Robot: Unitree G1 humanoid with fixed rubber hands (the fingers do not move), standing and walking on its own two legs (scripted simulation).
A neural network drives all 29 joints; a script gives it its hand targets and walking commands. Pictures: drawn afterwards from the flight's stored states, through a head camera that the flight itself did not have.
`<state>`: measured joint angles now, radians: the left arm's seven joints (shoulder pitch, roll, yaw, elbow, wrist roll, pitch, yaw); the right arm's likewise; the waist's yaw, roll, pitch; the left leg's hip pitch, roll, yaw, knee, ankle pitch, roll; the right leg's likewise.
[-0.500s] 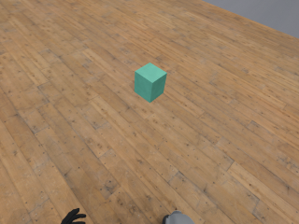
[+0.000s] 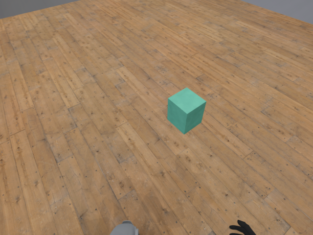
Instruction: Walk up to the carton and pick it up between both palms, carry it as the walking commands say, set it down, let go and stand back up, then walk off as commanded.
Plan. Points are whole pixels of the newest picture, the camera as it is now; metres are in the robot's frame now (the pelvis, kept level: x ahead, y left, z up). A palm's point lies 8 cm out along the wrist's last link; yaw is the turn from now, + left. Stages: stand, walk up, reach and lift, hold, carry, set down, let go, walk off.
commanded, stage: walk up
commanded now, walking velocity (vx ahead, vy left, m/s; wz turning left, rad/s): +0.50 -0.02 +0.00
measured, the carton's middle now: (185, 110) +1.13 -0.10 -0.66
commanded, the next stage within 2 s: none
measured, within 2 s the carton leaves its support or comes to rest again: neither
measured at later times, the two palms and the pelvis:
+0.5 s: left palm (100, 160) +0.38 +0.25 -0.14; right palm out of the picture +0.15 -0.22 -0.11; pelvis +0.25 +0.02 +0.00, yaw +0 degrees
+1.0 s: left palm (112, 154) +0.39 +0.21 -0.12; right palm (237, 122) +0.60 -0.26 -0.14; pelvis +0.48 -0.03 +0.00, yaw -1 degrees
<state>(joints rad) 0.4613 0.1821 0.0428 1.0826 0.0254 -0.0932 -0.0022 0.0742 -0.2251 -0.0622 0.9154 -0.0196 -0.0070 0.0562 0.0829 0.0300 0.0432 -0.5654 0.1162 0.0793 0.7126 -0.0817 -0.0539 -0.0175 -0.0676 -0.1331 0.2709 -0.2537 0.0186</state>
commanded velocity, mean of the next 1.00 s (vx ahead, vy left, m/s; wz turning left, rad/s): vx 0.47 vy -0.04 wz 0.00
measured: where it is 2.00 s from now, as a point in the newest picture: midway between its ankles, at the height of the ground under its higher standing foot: (173, 171)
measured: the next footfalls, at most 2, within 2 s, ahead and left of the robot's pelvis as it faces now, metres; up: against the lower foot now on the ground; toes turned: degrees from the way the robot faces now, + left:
left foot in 0.12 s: +0.22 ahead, +0.16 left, +0.00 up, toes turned +9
right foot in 0.62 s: +0.47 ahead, -0.15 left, +0.00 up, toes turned -10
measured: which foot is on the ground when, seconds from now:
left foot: up 0.00-0.10, down 0.12-0.62, up 0.64-1.00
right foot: down 0.00-0.14, up 0.16-0.60, down 0.62-1.00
